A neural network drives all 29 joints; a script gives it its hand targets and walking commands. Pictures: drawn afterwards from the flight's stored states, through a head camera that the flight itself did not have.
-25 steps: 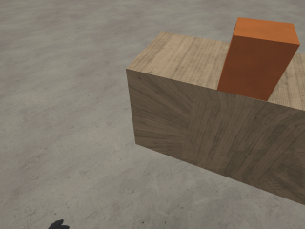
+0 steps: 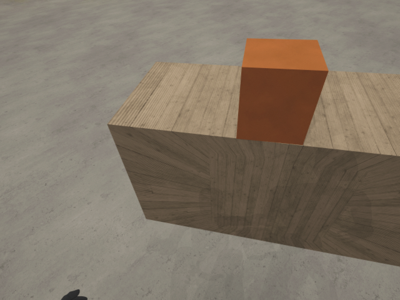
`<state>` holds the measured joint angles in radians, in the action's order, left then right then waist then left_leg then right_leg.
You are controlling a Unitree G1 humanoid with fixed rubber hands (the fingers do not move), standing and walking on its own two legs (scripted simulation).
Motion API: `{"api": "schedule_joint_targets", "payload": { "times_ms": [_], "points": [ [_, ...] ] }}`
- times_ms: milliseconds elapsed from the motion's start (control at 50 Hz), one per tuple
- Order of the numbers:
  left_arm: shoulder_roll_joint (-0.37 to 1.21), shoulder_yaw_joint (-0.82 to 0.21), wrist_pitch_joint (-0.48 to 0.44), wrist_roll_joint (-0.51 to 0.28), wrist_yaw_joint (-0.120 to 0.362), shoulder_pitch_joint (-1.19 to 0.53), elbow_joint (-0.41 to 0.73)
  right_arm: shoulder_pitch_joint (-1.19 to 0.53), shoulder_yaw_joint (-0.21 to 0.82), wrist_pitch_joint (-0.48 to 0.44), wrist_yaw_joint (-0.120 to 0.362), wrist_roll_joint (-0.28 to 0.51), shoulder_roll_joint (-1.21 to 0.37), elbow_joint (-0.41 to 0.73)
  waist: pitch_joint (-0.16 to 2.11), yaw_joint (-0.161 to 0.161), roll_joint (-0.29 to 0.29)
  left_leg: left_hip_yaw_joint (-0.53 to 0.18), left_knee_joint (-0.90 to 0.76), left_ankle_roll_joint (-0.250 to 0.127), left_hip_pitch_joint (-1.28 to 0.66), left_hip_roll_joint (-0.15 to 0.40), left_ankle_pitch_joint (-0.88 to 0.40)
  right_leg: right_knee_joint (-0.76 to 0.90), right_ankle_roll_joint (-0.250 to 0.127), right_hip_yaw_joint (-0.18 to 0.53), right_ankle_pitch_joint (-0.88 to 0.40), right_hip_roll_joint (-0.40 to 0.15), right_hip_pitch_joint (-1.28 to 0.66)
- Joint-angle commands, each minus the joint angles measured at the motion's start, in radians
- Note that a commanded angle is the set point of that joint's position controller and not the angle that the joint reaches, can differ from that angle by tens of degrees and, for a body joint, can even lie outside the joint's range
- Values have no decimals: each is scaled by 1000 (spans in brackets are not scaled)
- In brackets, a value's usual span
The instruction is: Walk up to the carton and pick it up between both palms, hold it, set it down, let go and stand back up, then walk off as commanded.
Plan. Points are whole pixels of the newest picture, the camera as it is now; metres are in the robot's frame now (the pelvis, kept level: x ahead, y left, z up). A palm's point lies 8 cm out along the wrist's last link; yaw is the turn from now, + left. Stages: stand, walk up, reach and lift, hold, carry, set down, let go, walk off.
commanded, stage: walk up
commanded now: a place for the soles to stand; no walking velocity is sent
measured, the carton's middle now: (274, 91) +0.70 -0.20 +0.06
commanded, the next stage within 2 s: none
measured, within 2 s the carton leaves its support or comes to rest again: neither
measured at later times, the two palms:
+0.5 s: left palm (105, 258) +0.25 +0.26 -0.10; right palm out of the picture +0.09 -0.34 -0.11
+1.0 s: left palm (128, 224) +0.34 +0.23 -0.11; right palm out of the picture +0.16 -0.36 -0.07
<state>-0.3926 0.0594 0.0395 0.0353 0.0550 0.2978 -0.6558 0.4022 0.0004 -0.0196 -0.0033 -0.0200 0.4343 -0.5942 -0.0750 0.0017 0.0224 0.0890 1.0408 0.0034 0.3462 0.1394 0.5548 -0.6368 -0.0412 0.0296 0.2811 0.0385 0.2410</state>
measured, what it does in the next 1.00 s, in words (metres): walks ahead: left foot, then right foot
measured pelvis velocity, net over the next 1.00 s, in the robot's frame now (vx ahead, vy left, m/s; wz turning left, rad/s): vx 0.18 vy -0.04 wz -0.25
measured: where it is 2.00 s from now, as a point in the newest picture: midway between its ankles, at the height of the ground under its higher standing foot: outside the picture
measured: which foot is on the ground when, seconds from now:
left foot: up 0.00-0.12, down 0.14-0.50, up 0.52-0.88, down 0.90-1.00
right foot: down 0.00-0.16, up 0.18-0.46, down 0.48-0.92, up 0.94-1.00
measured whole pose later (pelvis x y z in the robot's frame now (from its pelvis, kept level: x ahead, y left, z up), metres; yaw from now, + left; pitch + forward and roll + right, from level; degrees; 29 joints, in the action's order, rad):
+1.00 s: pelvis +0.18 -0.04 -0.01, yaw -14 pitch -3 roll +1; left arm -0.40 0.06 0.10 0.04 0.07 0.30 -0.64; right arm 0.43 0.00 -0.03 -0.07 -0.02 0.43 -0.59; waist -0.11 0.00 -0.05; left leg 0.15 0.70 0.02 0.31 0.13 0.33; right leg -1.02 -0.03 0.06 0.44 0.07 0.44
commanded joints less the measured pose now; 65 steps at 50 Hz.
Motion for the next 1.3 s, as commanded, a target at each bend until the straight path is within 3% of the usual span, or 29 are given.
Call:
{"api": "schedule_joint_targets", "payload": {
  "times_ms": [0,40,80,100,120,140,180,260,340,420,460,480,500,520,600,780,840,860,900,920,960,1000,1080,1140,1180,1200,1220,1240,1280],
  "points": [
    [-293,79,-15,-18,-10,-1,114,-6,-113,-37,-13,31,225,124,-82,-45,-159,-42,-197,-25,80,-49,-49,353,-173,390,209,-182,112],
    [-286,76,-9,-18,0,-30,129,18,-117,-40,-20,33,218,110,-74,-32,-150,-17,-292,-28,-6,-68,-124,313,-170,340,202,-164,152],
    [-246,63,-5,-19,9,-132,157,151,-122,-48,-38,28,196,53,-20,52,-114,21,-485,-42,-276,-115,-288,166,-130,245,227,-110,299],
    [-194,55,-8,-21,12,-126,161,215,-135,-52,-48,22,227,31,49,88,-22,-34,-556,-54,-427,-71,-283,29,-83,176,247,-58,383],
    [-141,51,-11,-14,13,-130,178,281,-152,-51,-52,2,296,28,114,135,124,-257,-634,-94,-549,109,-144,-175,-24,108,288,35,505],
    [-125,55,-8,-1,8,-131,198,233,-162,-45,-63,-30,353,59,61,113,202,-533,-767,-167,-456,353,102,-416,33,83,243,53,596],
    [-253,101,10,16,13,-104,207,132,-166,-52,-73,-39,364,88,-20,71,81,-592,-824,-265,-286,426,323,-557,45,149,214,-39,568],
    [-227,93,-11,14,32,-55,168,128,-158,-62,-68,-32,319,98,23,69,85,-263,-691,-224,-357,299,-68,-465,47,97,168,-81,508],
    [-194,81,-9,8,34,-117,187,143,-161,-56,-65,-32,325,108,34,83,156,-140,-602,-239,-384,321,-480,-301,41,22,167,-120,482],
    [-175,84,-20,2,40,1,141,16,-157,-40,-57,-25,314,127,75,-19,160,39,-517,-163,-156,274,-262,-47,-7,-98,-42,-73,103],
    [-251,118,-29,9,20,165,66,57,-131,-26,-47,-29,225,121,190,-106,-146,119,-112,-100,10,154,-239,26,-25,-32,-7,0,-206],
    [-340,138,-24,8,4,155,83,67,-111,-22,-41,-17,175,145,164,-115,-347,115,71,-47,202,35,-56,136,-81,330,147,-140,-222],
    [-360,130,-24,-10,-3,139,123,-2,-117,-19,-42,14,210,188,150,-131,-345,22,140,-24,313,-88,120,325,-151,668,241,-236,-207],
    [-333,124,-26,-19,-4,149,116,-66,-137,-4,-48,15,262,194,75,-141,-221,-48,165,-36,315,-67,130,398,-200,761,282,-314,-146],
    [-309,95,-16,-34,-29,59,115,43,-125,-6,-33,32,243,109,-47,-51,-178,-80,91,-45,225,-21,18,336,-144,510,136,-228,-23],
    [-278,73,1,-16,-3,9,125,20,-108,-23,-44,36,227,101,-60,-61,-159,-16,-266,-26,64,-60,-65,320,-155,313,105,-170,54],
    [-231,57,12,-16,13,-132,165,164,-111,-36,-73,35,203,29,12,41,-100,37,-536,-43,-260,-94,-330,133,-121,181,56,-100,217],
    [-187,51,9,-13,16,-131,170,221,-122,-37,-81,28,241,10,81,58,-34,-39,-592,-55,-393,-28,-354,20,-87,133,102,-57,283],
    [-134,56,13,14,13,-137,205,239,-152,-30,-95,-25,362,36,79,84,172,-490,-720,-186,-442,366,-161,-379,25,80,244,56,532],
    [-209,90,26,34,9,-116,213,196,-161,-27,-105,-31,375,61,40,72,106,-555,-770,-264,-315,429,41,-511,35,146,248,-6,522],
    [-273,118,32,20,23,-72,210,115,-170,-38,-105,-38,377,78,-44,42,91,-459,-746,-300,-216,417,17,-595,48,171,232,-51,486],
    [-256,114,21,26,25,-28,190,106,-165,-46,-104,-31,353,101,7,23,72,-322,-665,-263,-272,355,-177,-574,50,170,223,-68,465],
    [-185,80,8,6,23,-76,175,138,-153,-40,-89,-28,310,108,80,72,148,-126,-533,-225,-367,263,-610,-310,50,32,216,-97,426],
    [-165,69,-8,-4,16,-3,133,1,-152,-22,-70,-17,313,138,124,-2,210,-5,-444,-158,-187,212,-501,-3,12,-80,38,-61,113],
    [-239,89,-24,-8,-4,90,66,40,-121,-6,-50,-16,220,125,229,-43,-49,65,-149,-85,-38,128,-330,97,9,21,-185,-55,-151],
    [-348,109,-19,-7,-16,49,89,52,-101,-5,-44,-3,183,139,207,-41,-247,58,-21,-33,135,34,-149,111,-57,317,-337,-199,-170],
    [-386,108,-16,-19,-22,2,124,3,-98,8,-46,22,189,154,157,-35,-256,7,19,-12,220,-53,105,211,-155,524,-239,-292,-101],
    [-360,102,-20,-26,-26,53,110,-78,-121,22,-57,34,256,165,102,-95,-178,-71,69,-19,184,-56,137,285,-210,607,-86,-319,-28],
    [-331,89,-22,-35,-46,-16,99,-53,-123,26,-52,37,251,141,-31,-59,-170,-109,36,-30,177,-28,97,280,-176,512,34,-261,60]
  ]
}}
